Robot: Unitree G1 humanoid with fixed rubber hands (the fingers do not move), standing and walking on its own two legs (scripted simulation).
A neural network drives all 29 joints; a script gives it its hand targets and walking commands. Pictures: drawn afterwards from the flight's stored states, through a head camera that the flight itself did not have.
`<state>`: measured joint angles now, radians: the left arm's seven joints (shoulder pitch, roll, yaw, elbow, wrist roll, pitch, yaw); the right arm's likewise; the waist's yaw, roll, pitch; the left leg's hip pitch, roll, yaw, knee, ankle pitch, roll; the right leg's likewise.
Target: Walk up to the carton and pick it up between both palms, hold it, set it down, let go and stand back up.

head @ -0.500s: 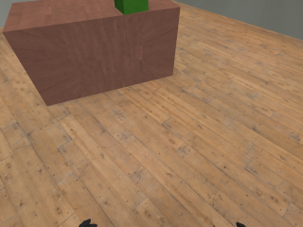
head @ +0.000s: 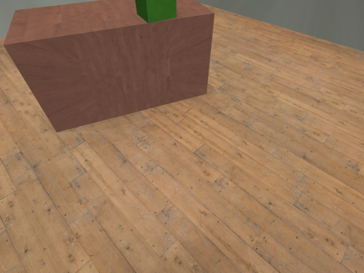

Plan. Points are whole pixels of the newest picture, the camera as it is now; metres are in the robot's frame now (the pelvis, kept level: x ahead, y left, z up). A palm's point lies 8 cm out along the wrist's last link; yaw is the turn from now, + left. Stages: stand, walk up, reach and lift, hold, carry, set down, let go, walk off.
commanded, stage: stand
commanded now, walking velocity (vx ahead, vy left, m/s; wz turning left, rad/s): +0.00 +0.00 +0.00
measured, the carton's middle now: out of the picture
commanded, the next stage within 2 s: none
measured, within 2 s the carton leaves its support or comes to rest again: neither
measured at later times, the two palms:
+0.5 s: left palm out of the picture -0.02 +0.21 -0.14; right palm out of the picture -0.02 -0.20 -0.14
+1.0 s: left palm out of the picture -0.01 +0.21 -0.15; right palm out of the picture -0.03 -0.20 -0.14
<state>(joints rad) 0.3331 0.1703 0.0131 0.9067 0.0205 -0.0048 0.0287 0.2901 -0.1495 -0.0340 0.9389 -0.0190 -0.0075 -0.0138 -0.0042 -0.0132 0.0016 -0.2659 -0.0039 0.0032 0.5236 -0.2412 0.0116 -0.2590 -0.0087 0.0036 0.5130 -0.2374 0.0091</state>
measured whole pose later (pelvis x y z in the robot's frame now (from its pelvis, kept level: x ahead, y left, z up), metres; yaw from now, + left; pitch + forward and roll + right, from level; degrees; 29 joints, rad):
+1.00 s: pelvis +0.00 +0.00 +0.01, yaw +0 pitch -2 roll +0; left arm 0.30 0.12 0.01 1.13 0.02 -0.01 0.04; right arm 0.33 -0.08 -0.03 1.13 -0.02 -0.01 -0.04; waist 0.00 -0.01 0.03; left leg -0.21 0.00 0.01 0.45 -0.21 0.01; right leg -0.20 -0.01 0.01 0.44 -0.20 0.01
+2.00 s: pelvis +0.03 +0.01 +0.01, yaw +0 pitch -1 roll +0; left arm 0.30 0.11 0.01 1.16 0.01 -0.01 0.04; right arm 0.33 -0.08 -0.02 1.14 -0.01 -0.02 -0.04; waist 0.00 -0.02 0.04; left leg -0.17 -0.01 0.01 0.44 -0.25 0.02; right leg -0.17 -0.02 0.01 0.43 -0.24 0.02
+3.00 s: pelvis +0.02 +0.01 +0.01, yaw +0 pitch -2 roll +0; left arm 0.33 0.11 0.00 1.16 0.01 -0.01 0.05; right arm 0.34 -0.08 -0.02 1.14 -0.01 -0.02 -0.04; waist 0.00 -0.02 0.05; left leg -0.17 -0.02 0.01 0.42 -0.23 0.02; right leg -0.16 -0.02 0.01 0.41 -0.22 0.02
